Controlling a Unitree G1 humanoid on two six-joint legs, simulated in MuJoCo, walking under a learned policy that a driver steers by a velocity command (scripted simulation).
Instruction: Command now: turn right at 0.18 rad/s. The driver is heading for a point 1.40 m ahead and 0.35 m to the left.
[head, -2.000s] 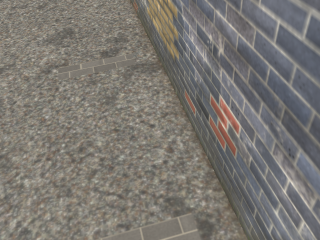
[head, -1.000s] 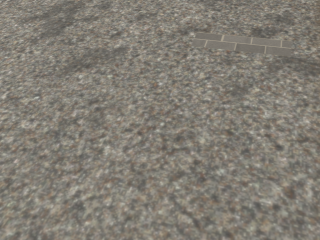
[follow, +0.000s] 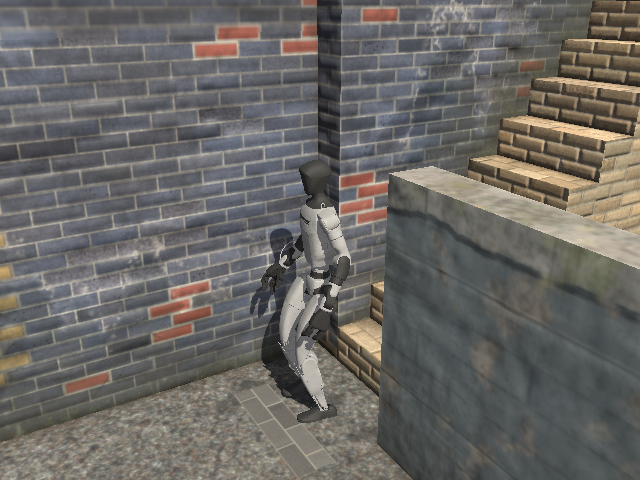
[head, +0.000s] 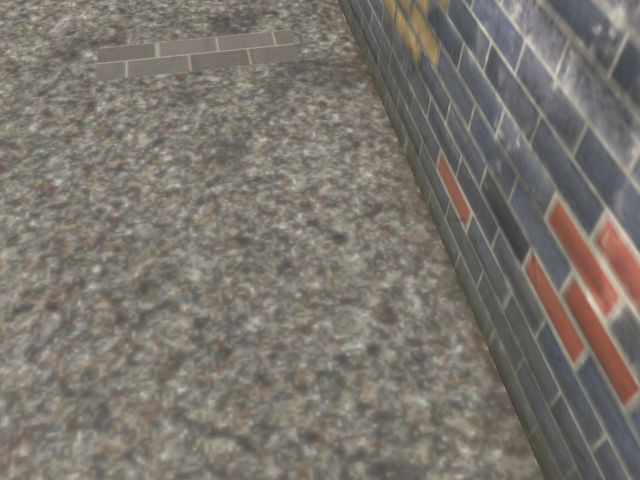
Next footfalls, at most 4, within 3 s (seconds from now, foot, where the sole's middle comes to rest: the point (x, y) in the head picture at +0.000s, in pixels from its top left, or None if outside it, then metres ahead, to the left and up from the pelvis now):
0.34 right None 0.05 -0.09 -0.76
0.70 left None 0.04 0.15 -0.76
1.34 right None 0.17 -0.02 -0.76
1.80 left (247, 458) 0.52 0.17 -0.76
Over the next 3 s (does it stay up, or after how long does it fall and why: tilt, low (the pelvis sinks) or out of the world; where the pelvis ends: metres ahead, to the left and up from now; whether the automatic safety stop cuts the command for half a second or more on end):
stays up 0.58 0.14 0.02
